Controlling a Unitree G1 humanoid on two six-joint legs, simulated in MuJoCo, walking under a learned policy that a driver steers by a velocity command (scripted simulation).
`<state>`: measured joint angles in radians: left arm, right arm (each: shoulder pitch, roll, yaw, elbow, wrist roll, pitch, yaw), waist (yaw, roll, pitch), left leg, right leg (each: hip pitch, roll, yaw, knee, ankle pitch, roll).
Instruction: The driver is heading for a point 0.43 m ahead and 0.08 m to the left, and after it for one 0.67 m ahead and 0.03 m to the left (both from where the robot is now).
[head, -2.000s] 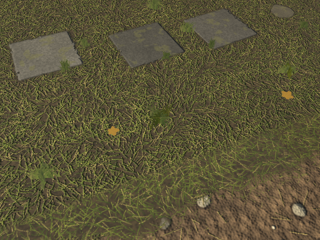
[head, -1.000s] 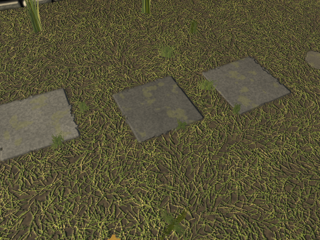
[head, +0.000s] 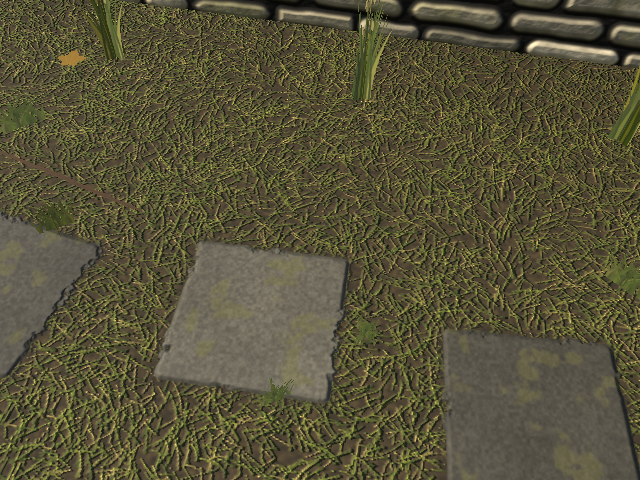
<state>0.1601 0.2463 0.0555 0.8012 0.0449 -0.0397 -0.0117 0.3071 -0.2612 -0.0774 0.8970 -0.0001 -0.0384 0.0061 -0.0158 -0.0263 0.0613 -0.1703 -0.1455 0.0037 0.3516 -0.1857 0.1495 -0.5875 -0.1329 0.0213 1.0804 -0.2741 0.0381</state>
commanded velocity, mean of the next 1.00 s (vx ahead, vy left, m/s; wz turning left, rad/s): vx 0.28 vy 0.00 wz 0.52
